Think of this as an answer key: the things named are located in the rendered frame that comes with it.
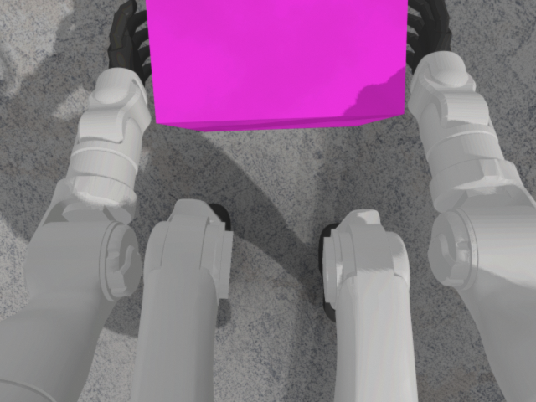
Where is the right robot forearm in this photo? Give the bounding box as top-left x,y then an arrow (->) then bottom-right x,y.
408,51 -> 536,213

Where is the robot right hand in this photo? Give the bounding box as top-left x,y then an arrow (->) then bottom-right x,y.
406,0 -> 452,75

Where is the left robot foot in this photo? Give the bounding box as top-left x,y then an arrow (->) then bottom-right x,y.
209,204 -> 231,231

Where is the robot left shin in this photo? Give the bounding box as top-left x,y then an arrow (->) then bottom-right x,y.
143,198 -> 221,282

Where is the left robot forearm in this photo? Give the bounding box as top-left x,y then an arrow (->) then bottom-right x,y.
23,68 -> 152,294

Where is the robot left hand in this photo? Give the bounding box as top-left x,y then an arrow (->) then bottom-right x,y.
107,0 -> 152,88

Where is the robot right upper arm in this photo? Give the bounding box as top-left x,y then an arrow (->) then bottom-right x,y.
427,205 -> 536,402

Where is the robot left upper arm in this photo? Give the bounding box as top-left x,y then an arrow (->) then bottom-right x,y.
0,220 -> 142,402

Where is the carton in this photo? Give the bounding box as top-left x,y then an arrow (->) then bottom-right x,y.
146,0 -> 408,131

